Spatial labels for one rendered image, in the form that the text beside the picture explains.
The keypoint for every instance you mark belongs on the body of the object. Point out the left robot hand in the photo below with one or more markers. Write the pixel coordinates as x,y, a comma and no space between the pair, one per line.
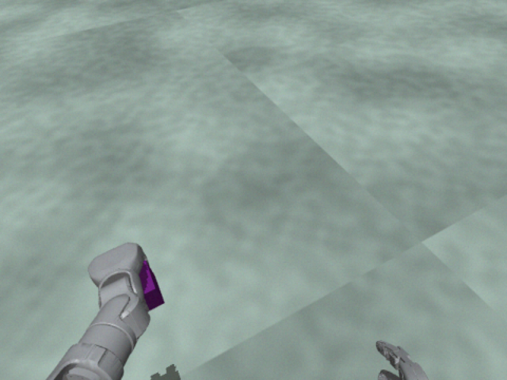
128,255

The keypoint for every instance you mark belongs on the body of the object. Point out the right robot hand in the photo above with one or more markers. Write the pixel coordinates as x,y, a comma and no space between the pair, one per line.
400,360

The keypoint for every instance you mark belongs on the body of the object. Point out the cube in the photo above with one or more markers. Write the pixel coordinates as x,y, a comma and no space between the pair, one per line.
152,293

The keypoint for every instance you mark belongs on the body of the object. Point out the left robot arm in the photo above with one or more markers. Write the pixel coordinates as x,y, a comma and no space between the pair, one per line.
111,337

